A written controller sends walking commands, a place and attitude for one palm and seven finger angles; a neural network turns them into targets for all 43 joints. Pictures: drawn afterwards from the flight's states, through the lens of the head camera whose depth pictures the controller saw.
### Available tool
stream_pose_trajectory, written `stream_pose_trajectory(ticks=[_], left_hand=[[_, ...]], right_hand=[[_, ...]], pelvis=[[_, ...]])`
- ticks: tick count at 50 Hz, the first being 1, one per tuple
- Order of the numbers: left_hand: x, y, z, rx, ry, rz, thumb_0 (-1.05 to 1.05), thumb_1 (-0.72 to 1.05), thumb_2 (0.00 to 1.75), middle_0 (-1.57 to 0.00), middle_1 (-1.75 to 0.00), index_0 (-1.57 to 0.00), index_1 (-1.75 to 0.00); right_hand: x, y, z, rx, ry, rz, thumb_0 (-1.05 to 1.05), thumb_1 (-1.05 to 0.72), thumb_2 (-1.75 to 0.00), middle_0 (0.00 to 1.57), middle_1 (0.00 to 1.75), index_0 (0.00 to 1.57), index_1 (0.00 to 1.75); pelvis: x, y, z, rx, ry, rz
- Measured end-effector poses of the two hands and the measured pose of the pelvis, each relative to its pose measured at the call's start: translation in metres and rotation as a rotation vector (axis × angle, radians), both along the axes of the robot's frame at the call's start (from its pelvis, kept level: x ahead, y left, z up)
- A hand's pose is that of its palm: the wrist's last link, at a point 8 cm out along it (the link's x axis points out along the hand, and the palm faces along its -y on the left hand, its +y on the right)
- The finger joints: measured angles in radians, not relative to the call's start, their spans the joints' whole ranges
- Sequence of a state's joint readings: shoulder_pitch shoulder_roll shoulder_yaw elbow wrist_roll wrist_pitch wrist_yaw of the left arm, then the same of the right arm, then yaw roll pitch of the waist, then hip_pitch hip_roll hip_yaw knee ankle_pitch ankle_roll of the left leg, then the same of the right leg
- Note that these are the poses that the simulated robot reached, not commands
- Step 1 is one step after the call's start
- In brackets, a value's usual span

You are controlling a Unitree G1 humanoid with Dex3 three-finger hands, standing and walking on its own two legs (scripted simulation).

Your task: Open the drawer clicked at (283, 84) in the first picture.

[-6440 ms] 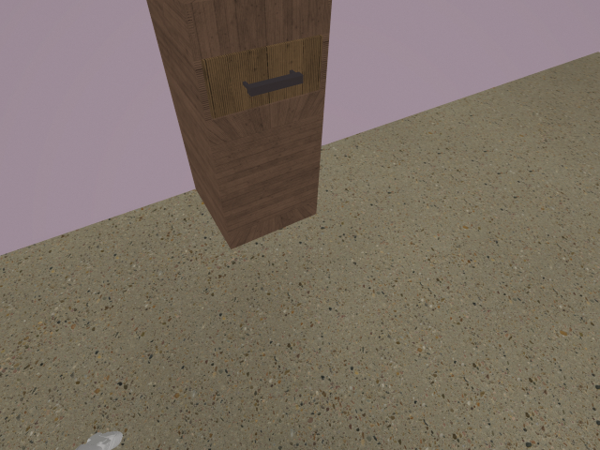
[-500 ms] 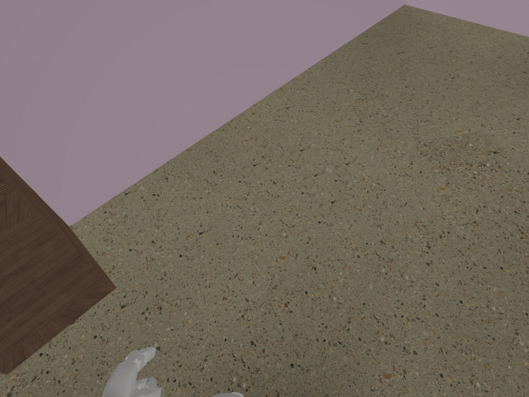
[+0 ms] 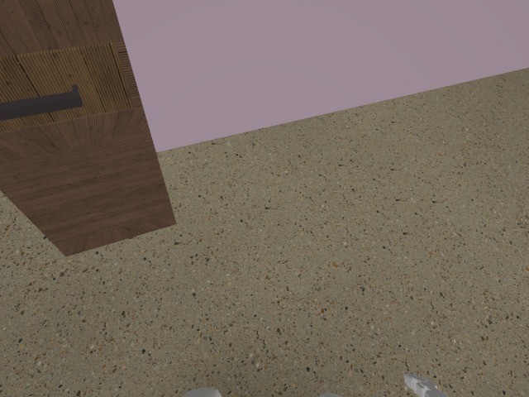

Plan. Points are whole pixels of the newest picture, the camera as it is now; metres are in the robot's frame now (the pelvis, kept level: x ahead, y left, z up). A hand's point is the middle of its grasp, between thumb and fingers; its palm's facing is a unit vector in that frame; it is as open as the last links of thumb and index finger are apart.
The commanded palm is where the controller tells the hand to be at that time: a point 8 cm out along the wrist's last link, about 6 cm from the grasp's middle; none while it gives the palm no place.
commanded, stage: turn to face it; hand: left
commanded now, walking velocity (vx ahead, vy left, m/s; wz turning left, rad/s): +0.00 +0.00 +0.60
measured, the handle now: (37, 100) +0.66 +0.58 -0.04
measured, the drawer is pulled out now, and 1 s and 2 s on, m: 0.00 0.00 0.00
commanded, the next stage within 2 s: take the last steps up to it in 0.62 s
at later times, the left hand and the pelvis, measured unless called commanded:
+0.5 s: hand out of the picture +0.09 +0.19 -0.13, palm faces +0.23 -0.93 -0.29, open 7.3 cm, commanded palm none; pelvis +0.01 -0.04 +0.01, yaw +14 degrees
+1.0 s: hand out of the picture -0.12 +0.17 -0.17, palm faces +0.49 -0.84 -0.21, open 7.4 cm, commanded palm none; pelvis +0.00 +0.00 +0.01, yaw +24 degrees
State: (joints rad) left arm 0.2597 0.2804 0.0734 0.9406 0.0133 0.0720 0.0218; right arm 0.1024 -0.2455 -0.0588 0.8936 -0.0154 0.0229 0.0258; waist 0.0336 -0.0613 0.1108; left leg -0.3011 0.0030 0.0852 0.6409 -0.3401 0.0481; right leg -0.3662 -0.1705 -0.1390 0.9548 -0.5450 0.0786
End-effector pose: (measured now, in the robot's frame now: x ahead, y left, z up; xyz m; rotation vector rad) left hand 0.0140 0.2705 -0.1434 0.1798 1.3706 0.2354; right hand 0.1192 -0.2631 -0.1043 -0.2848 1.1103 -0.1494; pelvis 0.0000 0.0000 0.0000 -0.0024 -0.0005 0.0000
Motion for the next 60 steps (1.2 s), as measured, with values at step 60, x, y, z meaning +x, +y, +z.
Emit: stream_pose_trajectory(ticks=[60], left_hand=[[-0.093, -0.019, 0.014, -0.083, -0.017, 0.44, 0.01, 0.91, 0.9, -0.2, -0.3, -0.2, -0.3]], right_hand=[[0.004, 0.09, -0.01, 0.035, 0.213, 0.319, 0.0, -0.93, -0.9, 0.2, 0.3, 0.2, 0.3]], pelvis=[[0.034, 0.037, 0.019, 0.0, -0.039, 0.434]])
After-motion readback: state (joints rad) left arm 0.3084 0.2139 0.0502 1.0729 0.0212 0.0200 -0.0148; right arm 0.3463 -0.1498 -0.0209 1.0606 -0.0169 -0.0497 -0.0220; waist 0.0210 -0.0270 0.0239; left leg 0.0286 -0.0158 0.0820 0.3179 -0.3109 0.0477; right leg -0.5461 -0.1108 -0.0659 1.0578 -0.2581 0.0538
